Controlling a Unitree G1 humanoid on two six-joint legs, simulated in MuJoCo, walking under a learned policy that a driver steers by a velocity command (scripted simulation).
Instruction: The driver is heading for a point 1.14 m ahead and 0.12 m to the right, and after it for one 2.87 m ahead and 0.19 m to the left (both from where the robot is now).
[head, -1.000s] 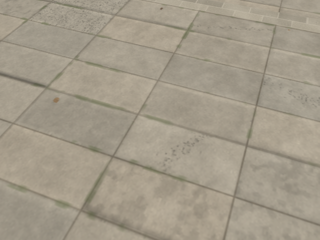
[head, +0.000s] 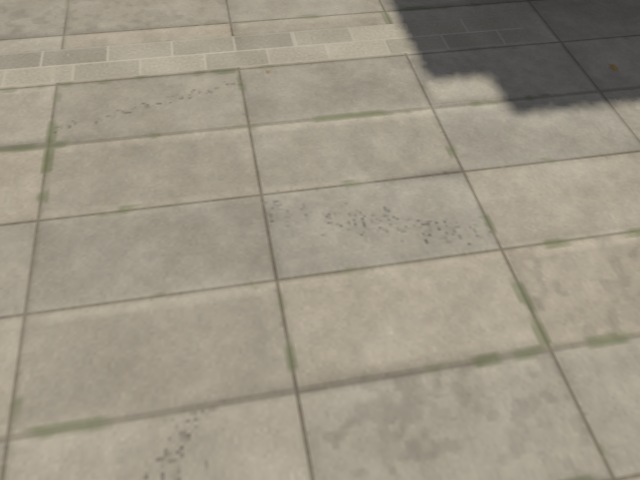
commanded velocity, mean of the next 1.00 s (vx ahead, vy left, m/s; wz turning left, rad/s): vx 0.49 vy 0.00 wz -0.43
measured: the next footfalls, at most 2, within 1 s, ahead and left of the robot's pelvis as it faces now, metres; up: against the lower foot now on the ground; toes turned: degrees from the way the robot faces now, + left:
right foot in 0.30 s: +0.31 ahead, -0.13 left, +0.00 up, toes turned -14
left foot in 0.82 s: +0.66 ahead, -0.07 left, +0.00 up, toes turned -22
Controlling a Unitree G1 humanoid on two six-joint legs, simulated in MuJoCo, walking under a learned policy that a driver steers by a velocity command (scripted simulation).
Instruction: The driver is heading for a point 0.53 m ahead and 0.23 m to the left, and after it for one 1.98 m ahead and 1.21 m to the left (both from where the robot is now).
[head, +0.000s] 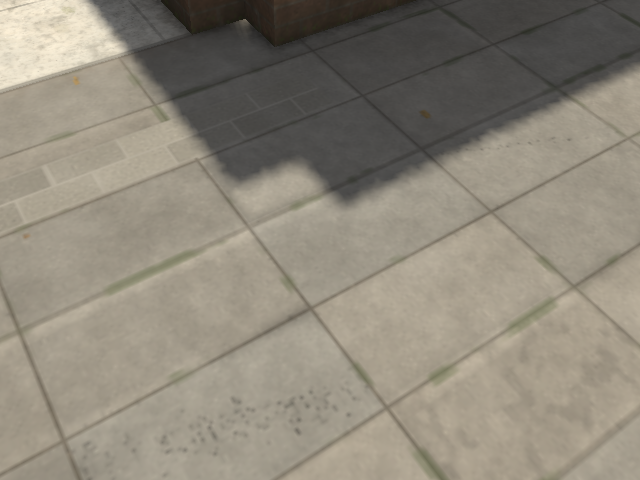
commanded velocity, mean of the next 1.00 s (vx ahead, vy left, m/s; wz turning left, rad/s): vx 0.09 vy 0.00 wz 0.47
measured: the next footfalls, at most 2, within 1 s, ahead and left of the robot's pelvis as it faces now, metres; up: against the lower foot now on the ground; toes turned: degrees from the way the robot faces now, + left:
right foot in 0.32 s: +0.26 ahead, -0.08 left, +0.00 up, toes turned +12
left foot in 0.74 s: +0.10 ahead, +0.09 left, +0.00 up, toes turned +27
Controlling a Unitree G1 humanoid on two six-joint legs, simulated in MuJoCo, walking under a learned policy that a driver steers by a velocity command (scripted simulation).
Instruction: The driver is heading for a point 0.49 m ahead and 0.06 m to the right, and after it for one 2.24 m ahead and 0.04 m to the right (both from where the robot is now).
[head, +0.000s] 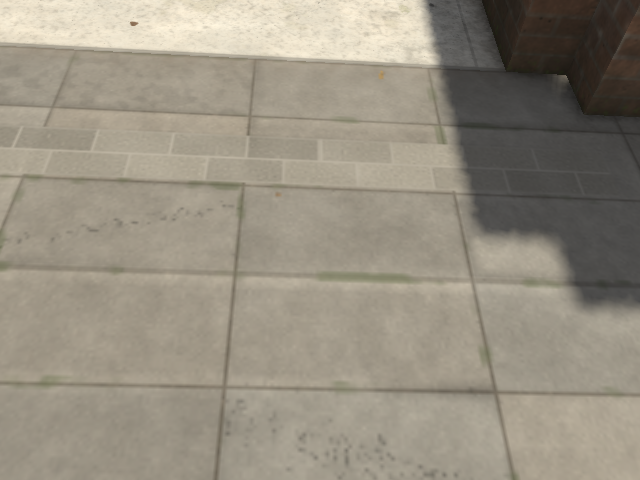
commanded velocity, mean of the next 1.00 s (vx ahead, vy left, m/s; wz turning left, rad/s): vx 0.15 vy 0.00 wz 0.26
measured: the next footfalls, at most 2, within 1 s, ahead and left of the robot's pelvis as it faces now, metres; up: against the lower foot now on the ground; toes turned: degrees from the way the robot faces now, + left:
right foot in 0.28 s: +0.06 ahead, -0.12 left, +0.00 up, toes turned +14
left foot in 0.64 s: -0.03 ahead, +0.07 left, +0.00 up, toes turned +10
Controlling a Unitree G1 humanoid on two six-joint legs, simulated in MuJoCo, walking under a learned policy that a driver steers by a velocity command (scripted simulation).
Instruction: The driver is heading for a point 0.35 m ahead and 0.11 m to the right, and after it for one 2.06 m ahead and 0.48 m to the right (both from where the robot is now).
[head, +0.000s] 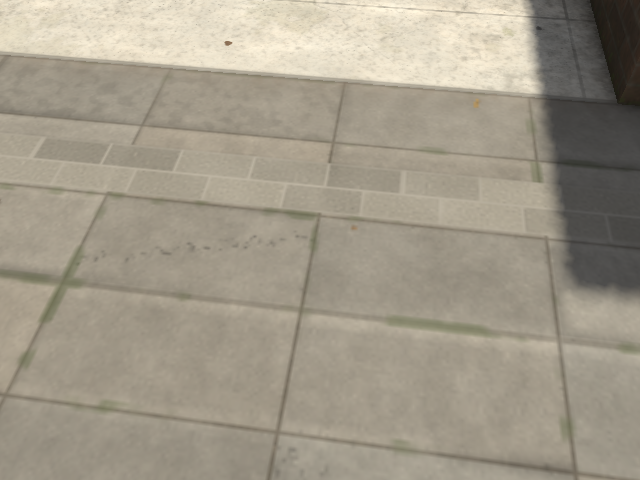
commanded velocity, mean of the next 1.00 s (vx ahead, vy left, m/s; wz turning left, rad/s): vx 0.22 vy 0.00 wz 0.01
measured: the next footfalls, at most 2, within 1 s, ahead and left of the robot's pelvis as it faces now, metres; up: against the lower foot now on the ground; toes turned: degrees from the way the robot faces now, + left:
right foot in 0.04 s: +0.17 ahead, -0.11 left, +0.00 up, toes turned -3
left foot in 0.52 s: +0.42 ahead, +0.05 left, +0.00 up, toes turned +2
